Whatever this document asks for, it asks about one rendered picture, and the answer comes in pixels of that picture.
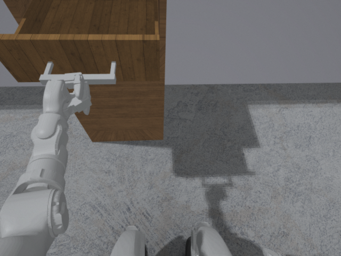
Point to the cabinet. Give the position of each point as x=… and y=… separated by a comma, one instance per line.
x=127, y=110

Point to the right robot thigh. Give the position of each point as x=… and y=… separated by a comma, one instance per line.
x=206, y=241

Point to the left robot hand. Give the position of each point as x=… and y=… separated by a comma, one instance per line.
x=56, y=95

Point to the handle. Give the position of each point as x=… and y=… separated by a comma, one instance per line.
x=90, y=78

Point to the left robot forearm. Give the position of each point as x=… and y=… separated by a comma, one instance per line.
x=48, y=162

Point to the left robot shin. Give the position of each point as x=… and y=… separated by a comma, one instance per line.
x=131, y=228

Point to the left robot upper arm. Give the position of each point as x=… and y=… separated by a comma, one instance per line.
x=31, y=221

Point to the drawer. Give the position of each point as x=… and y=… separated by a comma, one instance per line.
x=85, y=36

